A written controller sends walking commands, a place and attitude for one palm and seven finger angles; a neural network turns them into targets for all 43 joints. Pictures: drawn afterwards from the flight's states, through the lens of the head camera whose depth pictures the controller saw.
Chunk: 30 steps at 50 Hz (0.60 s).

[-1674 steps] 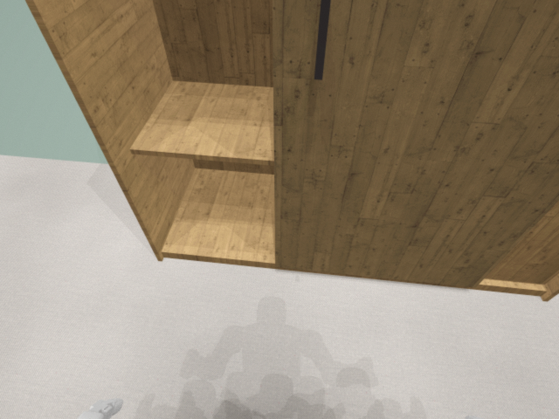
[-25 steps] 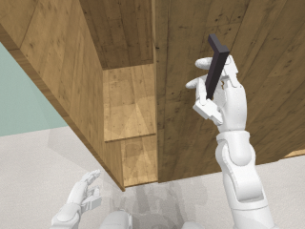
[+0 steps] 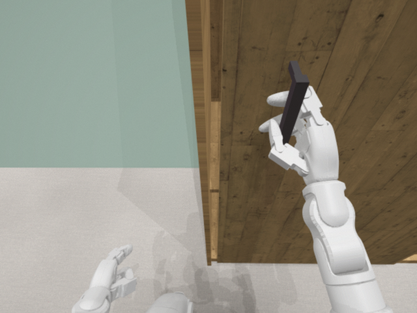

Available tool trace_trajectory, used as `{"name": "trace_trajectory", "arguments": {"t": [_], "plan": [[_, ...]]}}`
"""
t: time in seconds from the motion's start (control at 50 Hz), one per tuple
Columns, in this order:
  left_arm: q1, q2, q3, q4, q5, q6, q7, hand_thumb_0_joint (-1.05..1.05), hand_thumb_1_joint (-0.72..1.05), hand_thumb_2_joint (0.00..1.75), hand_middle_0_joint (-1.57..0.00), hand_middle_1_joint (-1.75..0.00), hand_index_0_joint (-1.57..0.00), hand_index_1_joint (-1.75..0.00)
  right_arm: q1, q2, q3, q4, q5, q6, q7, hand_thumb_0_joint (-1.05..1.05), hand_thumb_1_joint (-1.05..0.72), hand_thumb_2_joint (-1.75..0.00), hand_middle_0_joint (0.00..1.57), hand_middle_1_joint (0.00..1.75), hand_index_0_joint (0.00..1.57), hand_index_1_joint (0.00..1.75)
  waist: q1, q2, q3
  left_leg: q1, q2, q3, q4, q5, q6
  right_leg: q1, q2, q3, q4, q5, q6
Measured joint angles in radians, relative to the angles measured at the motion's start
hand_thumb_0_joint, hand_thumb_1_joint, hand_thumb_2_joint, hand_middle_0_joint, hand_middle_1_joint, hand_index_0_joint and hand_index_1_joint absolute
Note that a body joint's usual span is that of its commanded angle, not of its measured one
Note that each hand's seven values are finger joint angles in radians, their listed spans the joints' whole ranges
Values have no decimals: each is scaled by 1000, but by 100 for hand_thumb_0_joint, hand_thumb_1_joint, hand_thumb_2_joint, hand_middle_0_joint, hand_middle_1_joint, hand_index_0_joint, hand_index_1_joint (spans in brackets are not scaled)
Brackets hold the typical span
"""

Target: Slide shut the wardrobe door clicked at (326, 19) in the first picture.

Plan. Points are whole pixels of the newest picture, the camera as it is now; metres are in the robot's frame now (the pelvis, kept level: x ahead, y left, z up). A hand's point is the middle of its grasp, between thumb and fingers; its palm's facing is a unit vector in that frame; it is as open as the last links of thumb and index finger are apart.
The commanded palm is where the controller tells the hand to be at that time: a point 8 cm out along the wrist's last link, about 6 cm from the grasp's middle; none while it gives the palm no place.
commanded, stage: step sideways, sliding the door along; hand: right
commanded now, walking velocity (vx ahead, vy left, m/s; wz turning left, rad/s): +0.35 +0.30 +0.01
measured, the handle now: (285, 114) +0.38 -0.10 +0.20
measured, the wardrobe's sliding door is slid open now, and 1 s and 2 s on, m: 0.02 0.00 0.00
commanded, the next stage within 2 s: stop walking and hold the door there in 0.46 s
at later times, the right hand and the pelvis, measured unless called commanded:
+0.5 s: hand (249, 142) +0.34 -0.04 +0.18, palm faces +0.16 +0.99 -0.01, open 5.8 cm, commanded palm +0.30 -0.02 +0.19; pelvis +0.00 +0.12 +0.00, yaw -3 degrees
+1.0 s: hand (257, 140) +0.35 -0.06 +0.18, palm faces +0.36 +0.89 -0.28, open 5.7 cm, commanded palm +0.30 -0.10 +0.17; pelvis +0.06 +0.19 +0.00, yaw +0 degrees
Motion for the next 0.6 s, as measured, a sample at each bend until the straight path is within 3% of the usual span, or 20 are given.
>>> {"name": "trace_trajectory", "arguments": {"t": [0.06,0.1,0.14,0.16,0.2,0.26,0.3,0.34,0.4,0.46,0.52,0.58,0.6], "plan": [[26,14,0,-8,-14,-6,-6,1,91,90,-19,-30,-20,-29,-21,2,-15,39,0,-12,3,1,-75,-80,48,140,24,133,-26,-54,-7,58,29,5,-156,20,-2,-20,-59,10,6,9,23],[42,8,-8,-15,-28,-7,-4,1,91,90,-19,-30,-20,-29,-37,-5,-41,55,9,-14,-2,0,-74,-81,48,140,24,134,-37,-59,-18,127,47,-4,-267,51,-5,-55,-81,21,62,-16,29],[55,-3,-22,-14,-41,-13,0,1,91,90,-19,-30,-20,-29,-66,-4,-88,70,13,-5,-17,0,-76,-82,51,140,23,134,-43,-48,-31,187,51,-4,-346,82,-3,-117,-86,58,178,-87,9],[50,4,-24,-3,-43,-13,3,1,91,90,-19,-30,-20,-29,-77,14,-107,82,12,-1,-28,0,-77,-83,51,140,22,135,-33,-71,-23,184,33,18,-312,65,-5,-150,-79,106,266,-161,-9],[54,12,-24,27,-38,-16,14,1,91,90,-19,-30,-20,-29,-82,50,-120,93,13,19,-51,0,-80,-85,51,140,21,135,-28,-80,-25,187,25,43,-280,34,-1,-208,-2,148,486,-260,-30],[70,13,-29,52,-32,-13,15,1,91,90,-19,-30,-20,-29,-59,77,-119,81,0,32,-80,1,-83,-87,50,140,21,134,-59,-33,-44,193,24,23,-302,41,21,-229,108,91,668,-248,-49],[87,10,-33,34,-27,2,16,1,91,90,-19,-30,-20,-29,-47,68,-109,62,-19,35,-85,1,-82,-86,49,140,22,133,-61,0,-56,197,22,26,-317,46,33,-176,140,35,524,-208,-62],[98,18,-36,4,-21,11,15,1,91,90,-19,-30,-20,-29,-52,52,-98,45,-29,36,-83,0,-81,-86,48,140,22,130,-61,17,-65,171,15,40,-266,26,48,-62,154,1,211,-102,-65],[58,5,-26,-3,-19,0,5,1,91,90,-19,-30,-20,-29,-68,16,-109,47,-17,4,-77,0,-81,-86,47,140,22,127,-74,60,-6,77,-3,-34,-1,-23,59,-10,169,-18,164,-153,-100],[47,-4,-38,-18,-15,-22,-13,1,91,90,-19,-30,-20,-29,-58,9,-113,40,-7,7,-68,0,-81,-86,47,140,25,128,-60,46,18,-20,-24,-53,193,-3,45,20,145,31,89,-98,-90],[45,-7,-48,-32,-16,-39,-35,1,91,90,-19,-30,-20,-29,-58,21,-107,24,-18,20,-58,0,-80,-87,47,140,27,131,-84,24,30,-92,-1,-57,226,79,27,43,102,71,3,-48,-67],[41,-14,-50,-47,-19,-53,-45,1,91,90,-20,-30,-20,-29,-51,30,-111,0,-26,32,-53,0,-79,-87,47,140,29,133,-117,9,44,-111,40,-48,159,130,11,72,59,88,-60,-22,-41],[30,-19,-58,-44,-20,-50,-42,1,91,90,-20,-30,-20,-29,-36,10,-129,0,-29,15,-40,-1,-79,-87,46,140,30,134,-118,7,41,-110,51,-43,125,131,4,83,46,88,-78,-17,-33]]}}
